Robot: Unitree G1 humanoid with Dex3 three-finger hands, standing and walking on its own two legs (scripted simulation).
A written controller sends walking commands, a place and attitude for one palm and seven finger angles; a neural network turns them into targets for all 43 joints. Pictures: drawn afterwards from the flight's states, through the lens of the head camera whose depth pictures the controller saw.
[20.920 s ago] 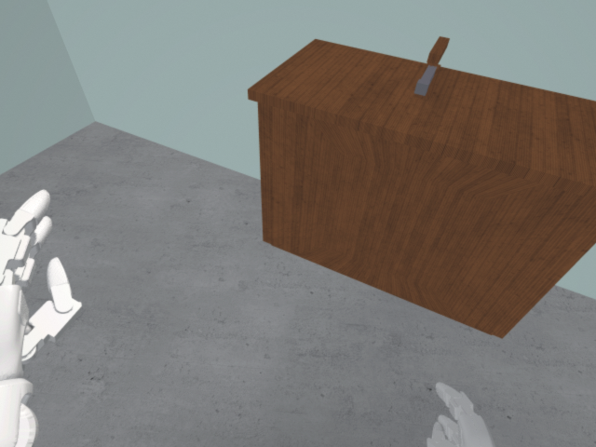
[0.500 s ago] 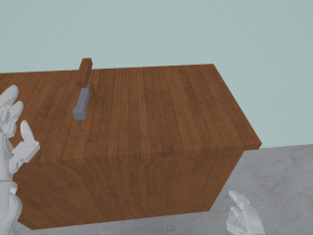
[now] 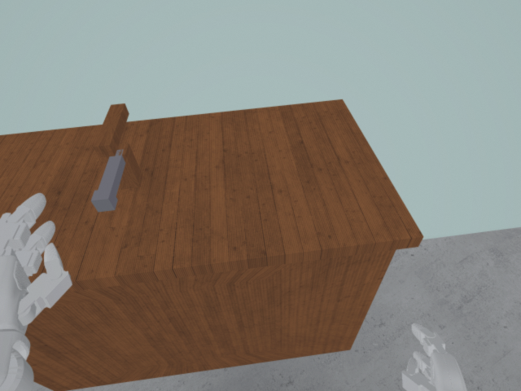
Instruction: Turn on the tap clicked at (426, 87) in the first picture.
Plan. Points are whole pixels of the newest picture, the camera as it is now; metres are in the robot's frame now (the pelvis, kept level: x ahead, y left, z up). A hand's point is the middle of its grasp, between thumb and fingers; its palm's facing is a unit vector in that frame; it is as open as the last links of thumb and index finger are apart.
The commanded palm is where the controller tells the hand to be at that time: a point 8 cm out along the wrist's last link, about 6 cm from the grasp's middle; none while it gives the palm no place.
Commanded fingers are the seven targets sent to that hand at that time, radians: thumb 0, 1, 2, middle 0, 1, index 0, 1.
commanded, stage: turn the palm inward beside the body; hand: left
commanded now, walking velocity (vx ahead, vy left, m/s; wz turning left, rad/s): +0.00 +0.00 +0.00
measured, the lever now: (104, 200) +0.37 +0.31 +0.11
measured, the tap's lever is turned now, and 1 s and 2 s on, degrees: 0 0 0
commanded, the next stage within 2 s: reach beside the lever's end, fingers flat in 1.18 s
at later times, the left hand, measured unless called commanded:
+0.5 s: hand (64, 290) +0.18 +0.25 +0.15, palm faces +0.39 -0.90 -0.18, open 7.4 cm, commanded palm +0.13 +0.29 +0.17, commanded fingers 0.00 0.90 0.90 -0.20 -0.30 -0.20 -0.30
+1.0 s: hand (61, 299) +0.18 +0.25 +0.15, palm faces +0.42 -0.90 -0.14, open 7.4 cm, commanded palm +0.12 +0.29 +0.17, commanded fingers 0.00 0.90 0.90 -0.20 -0.30 -0.20 -0.30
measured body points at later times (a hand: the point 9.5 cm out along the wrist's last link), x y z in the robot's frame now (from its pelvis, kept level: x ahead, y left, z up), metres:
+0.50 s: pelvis +0.00 +0.02 +0.01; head -0.02 +0.00 +0.45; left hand +0.16 +0.30 +0.16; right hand +0.20 -0.19 -0.06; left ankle -0.01 +0.14 -0.72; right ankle +0.02 -0.03 -0.72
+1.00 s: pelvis -0.01 +0.02 +0.01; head -0.04 +0.00 +0.45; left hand +0.15 +0.30 +0.16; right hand +0.20 -0.19 -0.06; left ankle -0.01 +0.14 -0.72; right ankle +0.02 -0.03 -0.72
